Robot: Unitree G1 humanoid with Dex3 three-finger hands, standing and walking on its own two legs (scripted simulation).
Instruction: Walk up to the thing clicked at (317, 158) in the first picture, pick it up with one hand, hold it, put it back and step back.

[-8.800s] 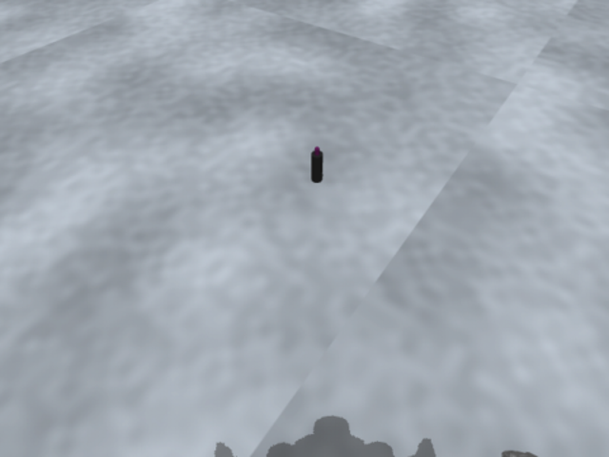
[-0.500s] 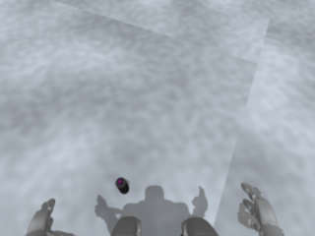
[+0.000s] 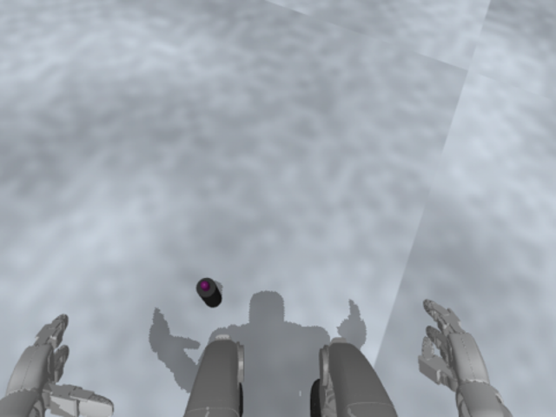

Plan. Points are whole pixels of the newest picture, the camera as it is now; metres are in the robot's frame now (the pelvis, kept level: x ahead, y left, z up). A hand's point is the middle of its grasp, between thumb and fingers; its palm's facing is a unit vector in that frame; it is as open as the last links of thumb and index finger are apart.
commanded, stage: go down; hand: left
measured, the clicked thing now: (209, 292) +0.39 +0.20 -0.55
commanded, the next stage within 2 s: approach in 1.76 s
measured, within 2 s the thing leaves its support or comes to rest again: neither
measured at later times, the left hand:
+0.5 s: hand (87, 317) +0.27 +0.35 -0.19, palm faces +0.12 -0.98 -0.15, open 17.6 cm
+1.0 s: hand (91, 303) +0.30 +0.37 -0.23, palm faces +0.08 -0.99 -0.10, open 17.7 cm
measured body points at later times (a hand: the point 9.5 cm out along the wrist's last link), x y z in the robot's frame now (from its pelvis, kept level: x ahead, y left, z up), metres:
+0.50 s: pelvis -0.04 +0.00 -0.14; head +0.15 +0.03 +0.27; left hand +0.26 +0.40 -0.18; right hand +0.12 -0.27 -0.25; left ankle +0.03 +0.13 -0.61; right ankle +0.01 -0.13 -0.61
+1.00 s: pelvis -0.06 +0.00 -0.21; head +0.14 +0.04 +0.19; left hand +0.29 +0.42 -0.22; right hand +0.10 -0.28 -0.32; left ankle +0.03 +0.13 -0.61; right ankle +0.01 -0.13 -0.61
